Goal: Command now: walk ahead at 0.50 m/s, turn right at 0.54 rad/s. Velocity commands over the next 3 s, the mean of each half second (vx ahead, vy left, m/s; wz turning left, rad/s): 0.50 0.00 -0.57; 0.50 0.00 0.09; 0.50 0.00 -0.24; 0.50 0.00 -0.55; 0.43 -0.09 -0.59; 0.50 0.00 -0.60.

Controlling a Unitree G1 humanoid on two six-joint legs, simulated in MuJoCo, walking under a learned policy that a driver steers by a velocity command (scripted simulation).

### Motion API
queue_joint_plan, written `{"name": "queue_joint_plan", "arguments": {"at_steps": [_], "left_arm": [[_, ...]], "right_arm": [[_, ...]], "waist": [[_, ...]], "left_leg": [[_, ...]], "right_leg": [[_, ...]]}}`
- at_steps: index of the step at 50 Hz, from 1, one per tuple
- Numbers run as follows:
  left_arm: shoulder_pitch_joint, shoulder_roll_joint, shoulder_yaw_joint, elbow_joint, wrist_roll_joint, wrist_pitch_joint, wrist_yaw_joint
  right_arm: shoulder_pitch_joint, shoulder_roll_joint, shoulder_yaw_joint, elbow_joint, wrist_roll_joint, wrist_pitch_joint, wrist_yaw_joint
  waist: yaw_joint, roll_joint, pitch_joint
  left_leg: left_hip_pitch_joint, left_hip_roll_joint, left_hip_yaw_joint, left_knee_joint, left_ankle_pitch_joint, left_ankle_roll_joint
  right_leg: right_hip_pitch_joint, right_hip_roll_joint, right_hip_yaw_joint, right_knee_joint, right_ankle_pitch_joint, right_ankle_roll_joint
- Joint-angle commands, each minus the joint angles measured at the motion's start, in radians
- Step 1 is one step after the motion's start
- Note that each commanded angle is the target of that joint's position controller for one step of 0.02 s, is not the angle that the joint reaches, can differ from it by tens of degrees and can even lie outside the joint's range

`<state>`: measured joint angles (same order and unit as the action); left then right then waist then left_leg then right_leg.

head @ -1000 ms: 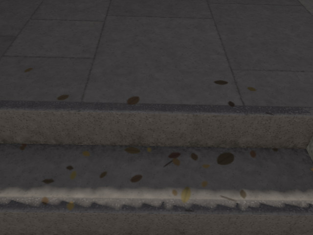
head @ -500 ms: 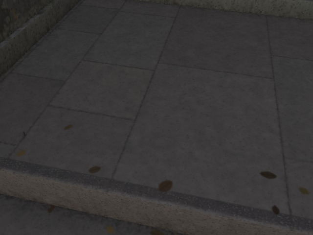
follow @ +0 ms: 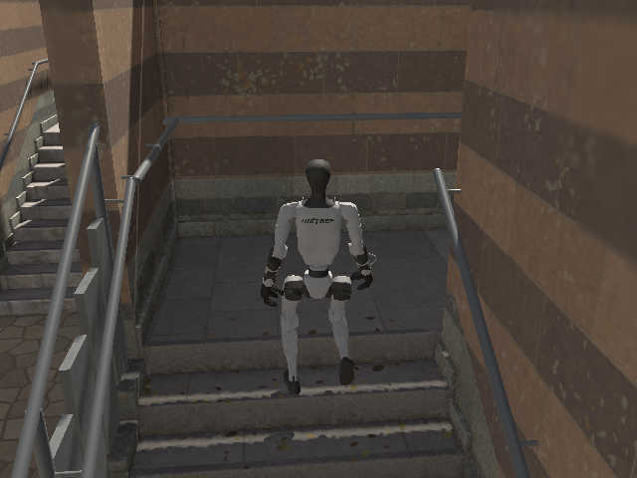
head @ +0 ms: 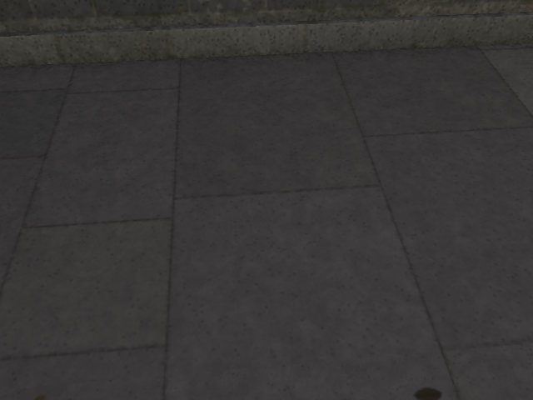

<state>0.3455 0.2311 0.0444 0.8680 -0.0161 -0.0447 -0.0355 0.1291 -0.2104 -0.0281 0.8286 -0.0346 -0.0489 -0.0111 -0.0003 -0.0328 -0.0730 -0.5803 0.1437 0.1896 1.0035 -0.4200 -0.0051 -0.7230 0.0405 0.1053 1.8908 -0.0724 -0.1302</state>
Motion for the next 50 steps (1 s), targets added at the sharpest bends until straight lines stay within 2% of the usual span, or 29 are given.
{"name": "queue_joint_plan", "arguments": {"at_steps": [1, 2, 4, 5, 6, 8, 11, 13, 14, 15, 16, 18, 19, 20, 21, 22, 23, 24, 25, 26, 27, 28, 31, 34, 36, 39, 45, 49, 50], "left_arm": [[-0.036, -0.204, -0.075, -0.167, -0.022, 0.019, -0.022], [-0.019, -0.213, -0.083, -0.167, -0.025, 0.031, -0.019], [-0.055, -0.168, -0.085, -0.187, -0.001, 0.048, 0.002], [-0.088, -0.147, -0.079, -0.179, 0.006, 0.06, 0.02], [-0.094, -0.135, -0.078, -0.2, 0.009, 0.065, 0.03], [-0.218, -0.149, -0.095, -0.256, 0.014, 0.066, 0.037], [-0.408, -0.132, -0.113, -0.372, 0.003, 0.057, 0.013], [-0.474, -0.104, -0.114, -0.42, -0.011, 0.058, 0.002], [-0.506, -0.104, -0.127, -0.431, -0.002, 0.059, -0.013], [-0.594, -0.152, -0.151, -0.476, -0.022, 0.055, -0.027], [-0.572, -0.125, -0.139, -0.446, -0.032, 0.056, -0.039], [-0.435, -0.027, -0.074, -0.413, -0.012, 0.034, -0.045], [-0.275, 0.057, -0.035, -0.382, -0.01, 0.029, -0.051], [-0.076, 0.169, 0.015, -0.329, -0.011, 0.037, -0.056], [-0.015, 0.278, 0.053, -0.311, 0.0, 0.054, -0.035], [-0.023, 0.293, 0.059, -0.298, 0.002, 0.065, -0.006], [0.01, 0.221, 0.026, -0.234, 0.018, 0.049, 0.003], [0.027, 0.123, 0.002, -0.184, 0.019, 0.03, -0.01], [-0.011, 0.029, -0.017, -0.148, 0.024, 0.003, -0.025], [-0.044, -0.043, -0.036, -0.1, 0.034, -0.014, -0.034], [-0.074, -0.076, -0.043, -0.066, 0.04, -0.018, -0.044], [-0.078, -0.097, -0.048, -0.051, 0.045, -0.029, -0.05], [-0.079, -0.076, -0.053, -0.031, 0.043, -0.056, -0.042], [-0.037, 0.016, -0.04, -0.001, 0.035, -0.072, -0.009], [0.027, 0.061, -0.033, 0.025, 0.035, -0.082, 0.022], [0.079, 0.073, -0.025, 0.054, 0.04, -0.082, 0.053], [0.078, 0.063, -0.031, 0.088, 0.033, -0.07, 0.064], [0.121, 0.145, -0.018, 0.095, 0.011, -0.058, 0.087], [0.128, 0.161, -0.013, 0.097, 0.012, -0.048, 0.092]], "right_arm": [[0.06, 0.162, 0.045, 0.104, -0.005, 0.002, 0.019], [0.047, 0.15, 0.042, 0.111, -0.006, -0.001, 0.022], [0.022, 0.101, 0.04, 0.093, -0.022, -0.002, 0.02], [0.041, 0.08, 0.047, 0.097, -0.043, -0.009, 0.018], [0.068, 0.048, 0.044, 0.1, -0.036, -0.011, 0.016], [0.18, -0.001, 0.04, 0.13, -0.021, -0.01, 0.008], [0.304, -0.071, 0.018, 0.131, -0.004, 0.003, -0.019], [0.353, -0.065, 0.019, 0.123, -0.01, 0.016, -0.045], [0.339, -0.117, 0.005, 0.105, -0.005, 0.02, -0.053], [0.36, -0.156, -0.013, 0.12, 0.023, 0.024, -0.068], [0.338, -0.156, -0.015, 0.121, 0.035, 0.024, -0.065], [0.378, -0.253, -0.028, 0.13, 0.05, 0.011, -0.052], [0.336, -0.301, -0.037, 0.103, 0.057, 0.016, -0.044], [0.296, -0.316, -0.048, 0.054, 0.06, 0.001, -0.041], [0.325, -0.175, -0.017, -0.012, 0.047, -0.03, -0.015], [0.252, -0.134, -0.017, -0.008, 0.014, -0.083, 0.026], [0.237, -0.097, -0.043, -0.007, 0.048, -0.098, 0.051], [0.149, -0.059, -0.031, -0.059, 0.06, -0.089, 0.044], [0.012, -0.008, -0.011, -0.143, 0.041, -0.095, 0.028], [0.018, 0.037, 0.008, -0.144, 0.033, -0.09, 0.022], [0.07, 0.104, 0.041, -0.133, 0.033, -0.081, 0.02], [0.14, 0.093, 0.047, -0.11, 0.045, -0.073, 0.022], [0.147, 0.024, 0.04, -0.079, 0.044, -0.047, 0.004], [0.002, -0.003, 0.035, -0.123, 0.021, -0.036, 0.005], [-0.056, -0.018, 0.026, -0.128, 0.04, -0.037, 0.007], [-0.134, -0.038, 0.007, -0.128, 0.071, -0.038, 0.017], [-0.25, -0.005, 0.0, -0.157, 0.079, -0.031, 0.073], [-0.27, -0.009, 0.001, -0.188, 0.058, -0.042, 0.102], [-0.21, -0.028, -0.006, -0.184, 0.057, -0.042, 0.105]], "waist": [[0.108, 0.108, 0.122], [0.13, 0.105, 0.141], [0.145, 0.072, 0.166], [0.119, 0.072, 0.149], [0.121, 0.074, 0.157], [0.055, 0.073, 0.174], [0.0, 0.071, 0.18], [-0.026, 0.083, 0.17], [-0.035, 0.081, 0.16], [-0.049, 0.153, 0.153], [-0.031, 0.122, 0.159], [0.066, 0.231, 0.02], [0.154, 0.304, -0.098], [0.22, 0.322, -0.235], [0.161, -0.035, -0.35], [0.119, -0.138, -0.486], [0.07, -0.085, -0.454], [0.051, -0.047, -0.276], [0.023, 0.015, -0.074], [-0.031, 0.061, -0.016], [-0.082, 0.045, 0.008], [-0.099, 0.043, 0.017], [-0.107, 0.032, 0.041], [-0.047, -0.054, 0.065], [0.002, -0.074, 0.05], [0.049, -0.066, 0.05], [0.077, -0.034, 0.095], [0.066, -0.076, 0.086], [0.025, -0.112, 0.071]], "left_leg": [[0.133, 0.193, -0.26, -0.605, 0.106, 0.044], [0.117, 0.196, -0.19, -0.63, 0.137, 0.041], [0.051, 0.163, -0.051, -0.668, 0.178, 0.069], [0.088, 0.183, -0.049, -0.694, 0.242, 0.103], [0.137, 0.184, -0.029, -0.702, 0.225, 0.097], [0.31, 0.212, -0.052, -0.725, 0.246, 0.104], [0.526, 0.206, -0.014, -0.783, 0.182, 0.08], [0.55, 0.215, -0.014, -0.853, 0.172, 0.085], [0.496, 0.202, 0.038, -0.941, 0.176, 0.116], [0.462, 0.222, 0.043, -1.066, 0.26, 0.135], [0.424, 0.191, 0.129, -1.068, 0.422, 0.142], [0.576, 0.208, 0.146, -0.79, 1.609, 0.167], [0.692, 0.205, 0.121, -0.576, 1.885, 0.161], [0.596, 0.178, 0.059, -0.324, 1.741, 0.129], [0.183, -0.007, -0.022, 0.073, 1.131, 0.046], [0.033, -0.19, -0.279, 0.496, 0.315, 0.027], [-0.057, -0.165, -0.415, 0.783, 0.296, 0.043], [-0.119, -0.144, -0.368, 0.897, 0.314, 0.075], [-0.239, -0.118, -0.338, 0.961, 0.295, 0.116], [-0.248, -0.078, -0.334, 0.973, 0.301, 0.152], [-0.245, -0.057, -0.355, 0.932, 0.345, 0.168], [-0.269, -0.07, -0.37, 0.922, 0.354, 0.177], [-0.319, -0.085, -0.393, 0.67, 0.438, 0.159], [-0.367, -0.131, -0.312, 0.442, 0.618, 0.127], [-0.399, -0.141, -0.286, 0.291, 0.677, 0.111], [-0.472, -0.136, -0.287, 0.074, 0.68, 0.1], [-0.409, -0.135, -0.189, -0.252, 0.571, 0.11], [-0.145, -0.206, -0.044, -0.456, 0.465, 0.117], [-0.087, -0.227, -0.042, -0.465, 0.388, 0.128]], "right_leg": [[-0.357, -0.066, 0.072, 0.236, 0.025, -0.059], [-0.373, -0.068, 0.079, 0.203, 0.025, -0.054], [-0.381, -0.05, 0.04, 0.103, 0.107, -0.001], [-0.415, -0.018, -0.006, 0.26, 0.11, 0.02], [-0.476, -0.035, 0.012, 0.249, 0.105, 0.038], [-0.669, -0.039, -0.008, 0.336, 0.03, 0.037], [-0.842, -0.115, -0.05, 0.16, -0.07, 0.065], [-0.796, -0.176, -0.085, 0.037, -0.054, 0.089], [-0.65, -0.199, -0.201, -0.142, -0.079, 0.09], [-0.481, -0.243, -0.21, -0.329, -0.217, 0.059], [-0.267, -0.199, -0.313, -0.482, -0.271, 0.022], [0.02, -0.03, -0.424, -0.526, -0.431, -0.06], [0.145, 0.046, -0.384, -0.698, -0.438, -0.103], [0.433, 0.04, -0.136, -0.868, -0.338, -0.142], [0.739, -0.149, 0.486, -1.196, -0.687, -0.273], [0.829, -0.263, 0.972, -1.606, -0.965, -0.259], [0.768, -0.308, 0.958, -1.672, -0.863, -0.118], [0.593, -0.284, 0.794, -1.596, -0.727, -0.051], [0.4, -0.243, 0.611, -1.512, -0.607, -0.039], [0.297, -0.213, 0.433, -1.444, -0.453, -0.008], [0.254, -0.158, 0.247, -1.391, -0.34, 0.034], [0.247, -0.165, 0.177, -1.397, -0.247, 0.028], [0.238, -0.157, 0.03, -1.483, -0.097, 0.052], [0.255, -0.144, -0.061, -1.612, 0.005, 0.078], [0.368, -0.165, -0.067, -1.655, 0.082, 0.092], [0.58, -0.224, -0.065, -1.692, 0.169, 0.106], [0.82, -0.26, -0.166, -1.731, 0.304, 0.116], [0.896, -0.272, -0.228, -1.603, 0.883, 0.113], [0.928, -0.288, -0.212, -1.525, 1.05, 0.103]]}}
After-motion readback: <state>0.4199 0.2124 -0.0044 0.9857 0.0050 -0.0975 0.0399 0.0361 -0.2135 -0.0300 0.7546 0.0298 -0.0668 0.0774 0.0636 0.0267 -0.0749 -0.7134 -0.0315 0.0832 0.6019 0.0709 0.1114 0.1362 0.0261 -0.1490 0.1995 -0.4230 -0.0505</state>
